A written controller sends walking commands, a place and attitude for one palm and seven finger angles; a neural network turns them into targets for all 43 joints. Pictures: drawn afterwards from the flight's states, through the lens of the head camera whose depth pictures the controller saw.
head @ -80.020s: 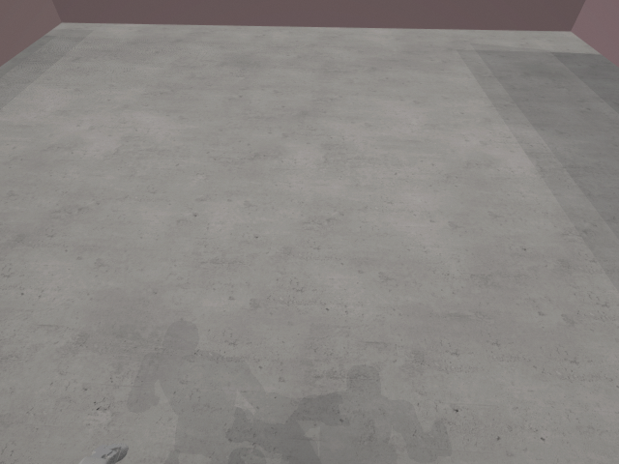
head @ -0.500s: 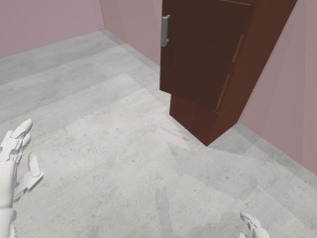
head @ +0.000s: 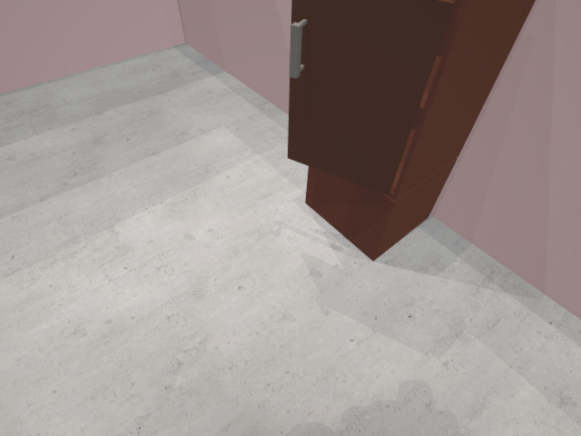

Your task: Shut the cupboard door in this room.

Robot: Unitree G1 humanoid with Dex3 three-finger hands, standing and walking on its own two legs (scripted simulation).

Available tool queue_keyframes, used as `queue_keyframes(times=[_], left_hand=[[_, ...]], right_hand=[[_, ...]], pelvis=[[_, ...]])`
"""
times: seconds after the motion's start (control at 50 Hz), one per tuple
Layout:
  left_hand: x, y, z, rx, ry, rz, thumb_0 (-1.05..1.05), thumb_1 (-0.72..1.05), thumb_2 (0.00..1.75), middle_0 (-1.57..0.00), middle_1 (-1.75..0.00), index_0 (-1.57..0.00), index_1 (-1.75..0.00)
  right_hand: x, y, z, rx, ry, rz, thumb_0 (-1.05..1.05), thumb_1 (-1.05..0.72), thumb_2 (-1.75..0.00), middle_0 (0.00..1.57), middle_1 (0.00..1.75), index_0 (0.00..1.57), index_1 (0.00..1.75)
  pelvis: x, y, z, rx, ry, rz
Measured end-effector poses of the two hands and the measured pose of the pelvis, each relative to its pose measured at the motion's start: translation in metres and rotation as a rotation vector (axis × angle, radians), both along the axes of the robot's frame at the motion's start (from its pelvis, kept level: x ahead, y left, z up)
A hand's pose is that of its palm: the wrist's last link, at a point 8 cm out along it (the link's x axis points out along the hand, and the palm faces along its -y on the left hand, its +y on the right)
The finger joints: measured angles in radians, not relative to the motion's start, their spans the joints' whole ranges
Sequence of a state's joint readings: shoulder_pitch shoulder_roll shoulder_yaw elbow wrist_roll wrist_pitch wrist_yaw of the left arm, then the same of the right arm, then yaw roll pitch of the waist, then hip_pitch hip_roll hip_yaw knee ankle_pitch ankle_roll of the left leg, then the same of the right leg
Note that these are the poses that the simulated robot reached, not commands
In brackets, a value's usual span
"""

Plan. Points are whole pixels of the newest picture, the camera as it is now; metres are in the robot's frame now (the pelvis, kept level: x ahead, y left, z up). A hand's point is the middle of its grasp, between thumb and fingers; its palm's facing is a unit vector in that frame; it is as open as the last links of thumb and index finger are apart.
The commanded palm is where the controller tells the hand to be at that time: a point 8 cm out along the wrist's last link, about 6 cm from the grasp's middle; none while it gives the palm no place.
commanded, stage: let the arm hang, fingers relaxed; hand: left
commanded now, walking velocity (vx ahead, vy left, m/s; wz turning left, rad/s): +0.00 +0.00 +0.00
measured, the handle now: (299, 48) +1.05 +0.04 +0.05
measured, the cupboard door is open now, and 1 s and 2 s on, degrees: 22 22 22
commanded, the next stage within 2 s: look to check the result in 0.56 s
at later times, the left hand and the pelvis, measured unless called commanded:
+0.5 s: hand out of the picture +0.00 +0.16 -0.18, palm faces +0.00 -0.99 -0.15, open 7.3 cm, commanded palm none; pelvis +0.00 +0.00 +0.00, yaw -1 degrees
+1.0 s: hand out of the picture +0.00 +0.18 -0.17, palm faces +0.00 -0.98 -0.21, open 7.4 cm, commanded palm none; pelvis +0.01 +0.00 +0.00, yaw -2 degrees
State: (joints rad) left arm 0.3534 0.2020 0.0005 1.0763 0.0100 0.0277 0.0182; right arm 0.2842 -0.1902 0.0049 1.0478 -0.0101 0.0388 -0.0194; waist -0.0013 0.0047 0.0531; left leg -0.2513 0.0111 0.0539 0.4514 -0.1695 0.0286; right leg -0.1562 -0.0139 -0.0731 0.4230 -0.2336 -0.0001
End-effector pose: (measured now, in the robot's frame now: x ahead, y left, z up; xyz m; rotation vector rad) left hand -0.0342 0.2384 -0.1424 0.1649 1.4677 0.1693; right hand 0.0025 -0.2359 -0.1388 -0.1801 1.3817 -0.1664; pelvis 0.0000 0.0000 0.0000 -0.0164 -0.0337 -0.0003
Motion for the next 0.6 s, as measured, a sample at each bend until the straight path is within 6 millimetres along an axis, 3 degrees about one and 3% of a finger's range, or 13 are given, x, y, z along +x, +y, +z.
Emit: queue_keyframes(times=[0.1, 0.22, 0.42, 0.6], left_hand=[[-0.008, 0.003, 0.007, 0.023, 0.030, -0.001, 0.01, 0.92, 0.89, -0.20, -0.30, -0.20, -0.30], [0.004, -0.002, 0.004, 0.014, 0.001, -0.011, 0.01, 0.91, 0.89, -0.20, -0.30, -0.20, -0.30], [0.032, -0.026, -0.005, -0.055, -0.072, -0.027, 0.01, 0.91, 0.89, -0.20, -0.30, -0.20, -0.30], [0.026, -0.026, -0.005, -0.056, -0.045, -0.020, 0.01, 0.92, 0.89, -0.20, -0.30, -0.20, -0.30]], right_hand=[[-0.011, 0.015, -0.008, 0.046, 0.013, -0.030, 0.00, -0.91, -0.90, 0.20, 0.30, 0.20, 0.30], [-0.020, 0.026, -0.011, 0.069, 0.023, -0.057, 0.00, -0.91, -0.90, 0.20, 0.30, 0.20, 0.30], [-0.031, 0.028, -0.007, 0.053, 0.039, -0.084, 0.00, -0.91, -0.90, 0.20, 0.30, 0.20, 0.30], [-0.034, 0.027, -0.005, 0.043, 0.051, -0.094, 0.00, -0.91, -0.90, 0.20, 0.30, 0.20, 0.30]], pelvis=[[-0.001, 0.003, 0.001, 0.006, -0.004, -0.012], [0.000, 0.003, 0.002, 0.010, -0.008, -0.021], [0.002, 0.003, 0.002, 0.013, -0.009, -0.024], [0.004, 0.004, 0.003, 0.012, -0.007, -0.025]])
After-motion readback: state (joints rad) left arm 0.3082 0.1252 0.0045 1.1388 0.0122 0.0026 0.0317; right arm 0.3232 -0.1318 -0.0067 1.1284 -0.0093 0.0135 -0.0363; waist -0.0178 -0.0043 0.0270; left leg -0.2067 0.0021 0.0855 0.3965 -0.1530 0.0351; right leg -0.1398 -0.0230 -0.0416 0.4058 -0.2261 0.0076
